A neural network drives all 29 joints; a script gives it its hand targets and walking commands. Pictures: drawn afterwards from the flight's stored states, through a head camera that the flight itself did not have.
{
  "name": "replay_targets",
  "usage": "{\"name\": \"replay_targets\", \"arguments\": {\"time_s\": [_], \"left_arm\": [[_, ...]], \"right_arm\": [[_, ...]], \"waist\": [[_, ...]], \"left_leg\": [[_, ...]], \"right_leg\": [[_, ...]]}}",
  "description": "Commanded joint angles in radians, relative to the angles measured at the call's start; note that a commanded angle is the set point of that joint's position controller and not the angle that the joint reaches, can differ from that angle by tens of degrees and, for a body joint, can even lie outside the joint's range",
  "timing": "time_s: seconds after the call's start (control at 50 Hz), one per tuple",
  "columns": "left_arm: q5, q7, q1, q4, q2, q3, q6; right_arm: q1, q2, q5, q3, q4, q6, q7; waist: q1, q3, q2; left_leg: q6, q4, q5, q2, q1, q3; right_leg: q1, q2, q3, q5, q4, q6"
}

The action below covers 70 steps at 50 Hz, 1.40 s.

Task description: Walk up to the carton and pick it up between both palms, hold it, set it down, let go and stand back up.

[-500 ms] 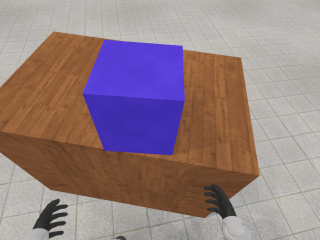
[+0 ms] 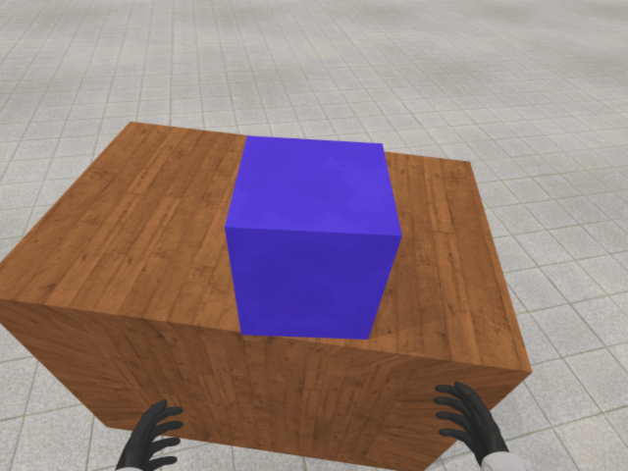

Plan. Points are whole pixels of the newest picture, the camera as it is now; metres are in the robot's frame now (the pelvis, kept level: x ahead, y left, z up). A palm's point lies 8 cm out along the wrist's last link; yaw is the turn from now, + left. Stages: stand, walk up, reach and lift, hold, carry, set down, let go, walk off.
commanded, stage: reach and lift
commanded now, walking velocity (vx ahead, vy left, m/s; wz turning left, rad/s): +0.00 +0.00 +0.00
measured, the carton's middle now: (310, 241) +0.46 +0.03 +0.03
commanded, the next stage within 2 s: none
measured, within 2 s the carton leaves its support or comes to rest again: neither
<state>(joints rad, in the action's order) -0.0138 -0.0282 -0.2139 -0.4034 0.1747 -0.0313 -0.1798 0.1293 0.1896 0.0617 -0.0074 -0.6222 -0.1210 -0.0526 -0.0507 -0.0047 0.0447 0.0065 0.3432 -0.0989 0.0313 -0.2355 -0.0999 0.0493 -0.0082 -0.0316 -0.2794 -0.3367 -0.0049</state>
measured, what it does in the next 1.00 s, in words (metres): stands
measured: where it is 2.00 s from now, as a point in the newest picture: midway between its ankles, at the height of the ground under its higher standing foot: outside the picture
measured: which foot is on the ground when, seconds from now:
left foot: down 0.00-1.00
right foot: down 0.00-1.00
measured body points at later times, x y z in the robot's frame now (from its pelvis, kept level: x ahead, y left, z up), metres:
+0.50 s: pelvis +0.01 -0.01 +0.00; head +0.00 +0.00 +0.45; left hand +0.24 +0.23 -0.03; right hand +0.26 -0.20 -0.02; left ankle +0.05 +0.11 -0.75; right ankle -0.06 -0.11 -0.75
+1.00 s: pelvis +0.02 -0.02 +0.00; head +0.02 -0.01 +0.45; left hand +0.29 +0.24 +0.02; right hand +0.31 -0.17 +0.02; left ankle +0.05 +0.11 -0.74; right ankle -0.06 -0.11 -0.74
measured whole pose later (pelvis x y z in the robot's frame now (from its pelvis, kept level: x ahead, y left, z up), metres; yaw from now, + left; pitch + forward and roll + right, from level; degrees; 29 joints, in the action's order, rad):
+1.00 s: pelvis +0.02 -0.02 +0.00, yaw +0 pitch -2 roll +1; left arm -0.15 0.11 0.03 -0.42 0.26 -0.13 0.08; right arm -0.06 0.13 0.24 0.18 -0.46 -0.21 0.18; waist -0.05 -0.02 0.05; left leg -0.02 0.34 -0.13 0.04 -0.17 -0.10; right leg -0.02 0.00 -0.03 -0.30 -0.32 -0.02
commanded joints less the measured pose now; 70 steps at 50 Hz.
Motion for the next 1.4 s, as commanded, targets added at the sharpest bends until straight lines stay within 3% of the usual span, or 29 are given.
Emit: {"name": "replay_targets", "arguments": {"time_s": [0.0, 0.16, 0.42, 0.7, 0.72, 0.74, 0.76, 0.8, 0.84, 0.9, 0.92, 0.96, 0.98, 1.04, 1.08, 1.12, 1.22, 1.28, 1.3, 1.38], "left_arm": [[-0.019, -0.007, 0.068, 0.151, 0.067, 0.001, 0.040], [-0.068, -0.020, 0.197, 0.154, 0.087, 0.013, 0.076], [-0.106, 0.039, 0.252, 0.129, 0.144, -0.044, 0.160], [-0.145, 0.098, 0.337, 0.164, 0.183, -0.071, 0.266], [-0.130, 0.108, 0.313, 0.133, 0.207, -0.100, 0.275], [-0.136, 0.116, 0.329, 0.144, 0.221, -0.110, 0.292], [-0.148, 0.125, 0.356, 0.115, 0.224, -0.114, 0.307], [-0.144, 0.132, 0.395, 0.138, 0.215, -0.119, 0.328], [-0.146, 0.141, 0.382, 0.134, 0.215, -0.126, 0.342], [-0.146, 0.142, 0.418, 0.127, 0.192, -0.124, 0.309], [-0.133, 0.142, 0.390, 0.130, 0.186, -0.120, 0.292], [-0.130, 0.145, 0.437, 0.111, 0.198, -0.128, 0.252], [-0.135, 0.143, 0.483, 0.127, 0.210, -0.132, 0.230], [-0.163, 0.109, 0.632, 0.240, 0.236, -0.113, 0.177], [-0.157, 0.098, 0.608, 0.217, 0.227, -0.126, 0.139], [-0.169, 0.097, 0.650, 0.190, 0.218, -0.115, 0.100], [-0.148, 0.083, 0.718, 0.195, 0.215, -0.134, 0.026], [-0.145, 0.089, 0.776, 0.149, 0.220, -0.141, -0.023], [-0.132, 0.088, 0.772, 0.172, 0.226, -0.150, -0.035], [-0.115, 0.081, 0.843, 0.232, 0.230, -0.170, -0.087]], "right_arm": [[-0.089, 0.131, 0.001, -0.066, 0.124, -0.014, 0.000], [-0.171, 0.073, 0.001, -0.071, 0.185, 0.016, 0.019], [-0.200, 0.037, 0.074, 0.014, 0.278, -0.019, 0.105], [-0.249, 0.010, 0.132, 0.072, 0.326, -0.089, 0.175], [-0.260, 0.000, 0.121, 0.098, 0.356, -0.098, 0.190], [-0.272, -0.003, 0.130, 0.111, 0.371, -0.110, 0.200], [-0.309, -0.018, 0.139, 0.120, 0.360, -0.116, 0.210], [-0.324, -0.012, 0.139, 0.138, 0.364, -0.139, 0.224], [-0.286, -0.025, 0.163, 0.156, 0.330, -0.146, 0.228], [-0.350, 0.012, 0.187, 0.145, 0.283, -0.137, 0.232], [-0.332, 0.018, 0.185, 0.146, 0.273, -0.132, 0.233], [-0.373, 0.013, 0.189, 0.165, 0.278, -0.104, 0.239], [-0.430, 0.043, 0.178, 0.138, 0.309, -0.086, 0.245], [-0.530, 0.047, 0.184, 0.113, 0.391, -0.048, 0.245], [-0.522, 0.039, 0.191, 0.105, 0.390, -0.011, 0.239], [-0.570, 0.039, 0.192, 0.090, 0.371, 0.028, 0.242], [-0.649, 0.047, 0.222, 0.084, 0.368, 0.105, 0.242], [-0.693, 0.045, 0.247, 0.101, 0.292, 0.152, 0.251], [-0.691, 0.051, 0.257, 0.106, 0.311, 0.160, 0.253], [-0.763, 0.082, 0.256, 0.067, 0.343, 0.179, 0.264]], "waist": [[0.005, 0.092, -0.068], [0.008, 0.063, -0.044], [-0.016, 0.144, -0.039], [0.000, 0.160, -0.035], [-0.018, 0.140, -0.010], [-0.025, 0.167, -0.021], [-0.011, 0.160, 0.000], [0.002, 0.177, -0.024], [0.007, 0.204, -0.060], [0.009, 0.189, -0.086], [0.006, 0.161, -0.092], [0.020, 0.134, -0.042], [0.010, 0.136, -0.040], [0.014, 0.213, -0.060], [-0.004, 0.201, -0.068], [0.009, 0.178, -0.046], [-0.008, 0.232, -0.047], [0.006, 0.223, -0.055], [0.002, 0.221, -0.090], [0.011, 0.287, -0.105]], "left_leg": [[-0.023, 0.012, 0.106, -0.007, 0.422, 0.086], [-0.013, -0.012, -0.050, -0.001, 0.345, 0.072], [-0.018, 0.047, 0.244, -0.032, 0.393, 0.064], [-0.029, 0.079, 0.327, -0.035, 0.410, 0.075], [-0.018, 0.075, 0.324, -0.030, 0.411, 0.066], [-0.022, 0.072, 0.329, -0.035, 0.399, 0.056], [-0.014, 0.071, 0.324, -0.030, 0.400, 0.065], [-0.020, 0.077, 0.353, -0.036, 0.378, 0.068], [-0.029, 0.073, 0.367, -0.034, 0.399, 0.062], [-0.047, 0.085, 0.425, -0.032, 0.432, 0.063], [-0.047, 0.078, 0.392, -0.028, 0.441, 0.063], [-0.035, 0.065, 0.353, -0.033, 0.439, 0.057], [-0.034, 0.052, 0.286, -0.032, 0.430, 0.058], [-0.033, 0.049, 0.281, -0.023, 0.429, 0.062], [-0.035, 0.041, 0.274, -0.013, 0.442, 0.055], [-0.024, 0.039, 0.233, -0.021, 0.431, 0.053], [-0.010, 0.026, 0.219, -0.012, 0.444, 0.053], [-0.012, 0.038, 0.258, -0.019, 0.432, 0.055], [-0.009, 0.037, 0.266, -0.019, 0.437, 0.053], [-0.023, 0.047, 0.301, -0.018, 0.480, 0.059]], "right_leg": [[0.404, 0.044, -0.035, -0.006, 0.138, -0.012], [0.412, 0.014, -0.008, -0.077, 0.128, 0.001], [0.329, 0.012, 0.027, 0.141, 0.106, 0.030], [0.283, -0.007, 0.048, 0.315, 0.079, 0.048], [0.246, -0.011, 0.056, 0.352, 0.089, 0.046], [0.206, -0.006, 0.051, 0.370, 0.080, 0.055], [0.199, -0.018, 0.059, 0.418, 0.072, 0.063], [0.180, -0.022, 0.065, 0.493, 0.054, 0.064], [0.158, -0.011, 0.056, 0.482, 0.054, 0.066], [0.183, -0.001, 0.051, 0.446, 0.078, 0.046], [0.183, 0.000, 0.046, 0.389, 0.077, 0.040], [0.200, 0.005, 0.042, 0.361, 0.091, 0.048], [0.219, 0.005, 0.034, 0.283, 0.104, 0.042], [0.246, 0.011, 0.036, 0.218, 0.103, 0.032], [0.253, 0.022, 0.032, 0.172, 0.113, 0.026], [0.296, 0.020, 0.035, 0.134, 0.119, 0.034], [0.287, 0.018, 0.043, 0.148, 0.117, 0.032], [0.282, 0.019, 0.047, 0.221, 0.116, 0.041], [0.269, 0.016, 0.051, 0.218, 0.116, 0.038], [0.280, 0.033, 0.033, 0.220, 0.114, 0.038]]}}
